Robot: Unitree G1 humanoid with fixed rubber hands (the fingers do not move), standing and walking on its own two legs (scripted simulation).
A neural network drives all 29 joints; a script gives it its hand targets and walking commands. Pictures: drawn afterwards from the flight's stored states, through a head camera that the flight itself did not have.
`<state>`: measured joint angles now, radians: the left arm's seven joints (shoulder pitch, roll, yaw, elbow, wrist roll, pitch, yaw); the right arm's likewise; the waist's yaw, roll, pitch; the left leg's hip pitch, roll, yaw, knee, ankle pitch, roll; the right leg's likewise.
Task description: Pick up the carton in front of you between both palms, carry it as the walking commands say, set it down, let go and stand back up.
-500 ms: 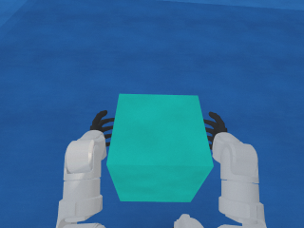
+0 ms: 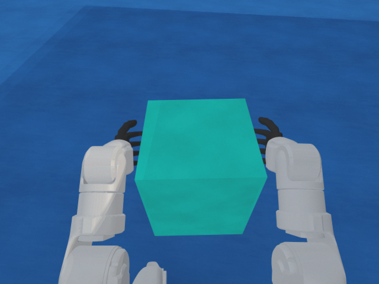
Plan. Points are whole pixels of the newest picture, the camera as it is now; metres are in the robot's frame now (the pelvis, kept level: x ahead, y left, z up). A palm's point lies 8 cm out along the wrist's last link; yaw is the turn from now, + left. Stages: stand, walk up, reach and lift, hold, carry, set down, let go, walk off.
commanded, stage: carry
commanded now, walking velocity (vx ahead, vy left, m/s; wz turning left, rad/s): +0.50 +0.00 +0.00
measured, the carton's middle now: (197, 170) +0.36 +0.01 +0.03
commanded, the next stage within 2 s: none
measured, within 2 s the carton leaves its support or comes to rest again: neither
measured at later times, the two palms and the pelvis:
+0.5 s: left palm (139, 82) +0.62 +0.18 +0.09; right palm (246, 84) +0.60 -0.11 +0.10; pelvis +0.33 +0.05 +0.01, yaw -2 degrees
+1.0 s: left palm (160, 33) +0.89 +0.16 +0.11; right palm (244, 34) +0.90 -0.14 +0.10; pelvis +0.64 +0.00 +0.01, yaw +1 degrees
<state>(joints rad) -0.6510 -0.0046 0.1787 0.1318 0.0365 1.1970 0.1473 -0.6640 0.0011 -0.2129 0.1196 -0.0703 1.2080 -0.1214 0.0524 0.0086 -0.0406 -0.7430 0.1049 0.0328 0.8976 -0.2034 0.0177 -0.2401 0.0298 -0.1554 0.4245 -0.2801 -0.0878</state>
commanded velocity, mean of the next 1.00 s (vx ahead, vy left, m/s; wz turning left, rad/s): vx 0.50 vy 0.00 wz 0.00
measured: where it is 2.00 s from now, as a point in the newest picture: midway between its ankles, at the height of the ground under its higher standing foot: (194, 143)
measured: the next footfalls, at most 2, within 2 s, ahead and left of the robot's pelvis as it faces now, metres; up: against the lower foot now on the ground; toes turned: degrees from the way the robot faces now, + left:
left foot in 0.18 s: +0.30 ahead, +0.13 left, +0.00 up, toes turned +6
right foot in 0.66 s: +0.62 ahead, -0.08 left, +0.00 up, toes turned -11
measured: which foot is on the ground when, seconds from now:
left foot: up 0.00-0.16, down 0.18-0.68, up 0.70-1.00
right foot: down 0.00-0.18, up 0.20-0.64, down 0.66-1.00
